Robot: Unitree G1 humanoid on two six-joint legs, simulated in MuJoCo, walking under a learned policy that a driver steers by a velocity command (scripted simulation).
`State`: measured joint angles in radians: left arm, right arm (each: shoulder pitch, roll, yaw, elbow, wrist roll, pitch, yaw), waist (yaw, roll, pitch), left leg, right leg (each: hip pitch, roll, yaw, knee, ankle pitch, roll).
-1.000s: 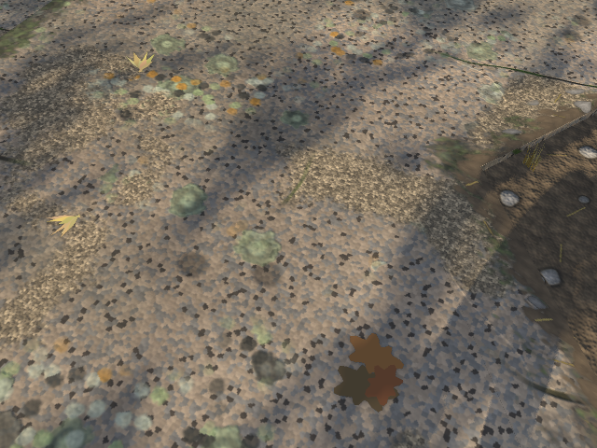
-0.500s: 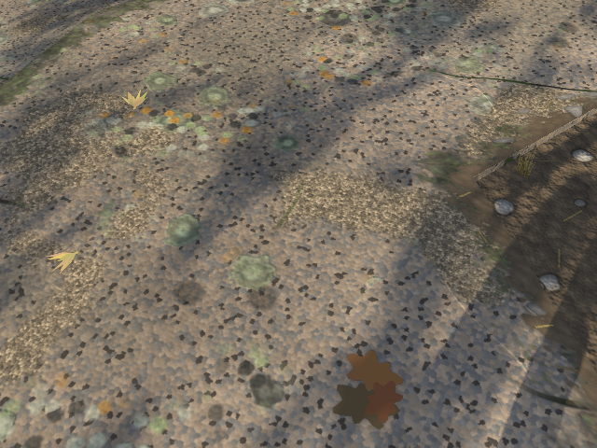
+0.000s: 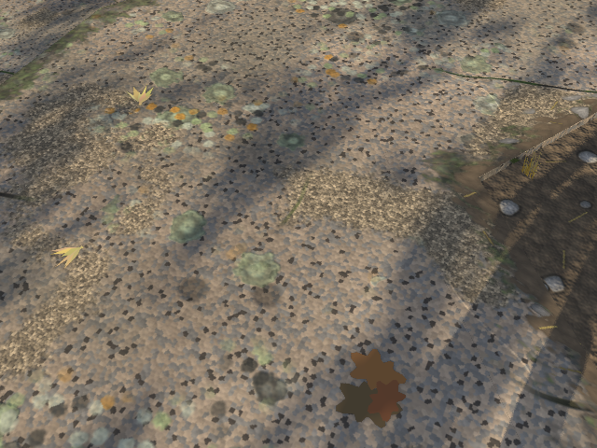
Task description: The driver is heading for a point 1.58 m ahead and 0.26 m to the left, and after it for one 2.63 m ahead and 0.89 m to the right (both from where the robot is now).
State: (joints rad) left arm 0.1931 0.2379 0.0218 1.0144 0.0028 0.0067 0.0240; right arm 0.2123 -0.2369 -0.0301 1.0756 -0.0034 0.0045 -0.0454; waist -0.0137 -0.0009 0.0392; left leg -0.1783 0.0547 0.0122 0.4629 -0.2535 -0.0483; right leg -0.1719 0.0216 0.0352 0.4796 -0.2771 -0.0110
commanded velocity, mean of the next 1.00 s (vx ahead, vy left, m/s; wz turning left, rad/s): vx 0.23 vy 0.00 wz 0.00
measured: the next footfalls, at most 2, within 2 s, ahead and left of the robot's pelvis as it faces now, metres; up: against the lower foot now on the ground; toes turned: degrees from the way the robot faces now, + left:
right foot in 1.00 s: +0.43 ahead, -0.09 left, +0.00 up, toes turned -2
left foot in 1.38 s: +0.46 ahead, +0.14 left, +0.00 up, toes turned +1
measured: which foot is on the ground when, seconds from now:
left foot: down 0.00-1.00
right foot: down 0.00-0.54, up 0.56-0.98, down 1.00-1.00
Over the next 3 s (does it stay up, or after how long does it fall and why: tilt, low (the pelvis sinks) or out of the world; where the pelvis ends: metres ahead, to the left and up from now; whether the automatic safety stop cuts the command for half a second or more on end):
stays up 1.00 0.08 -0.02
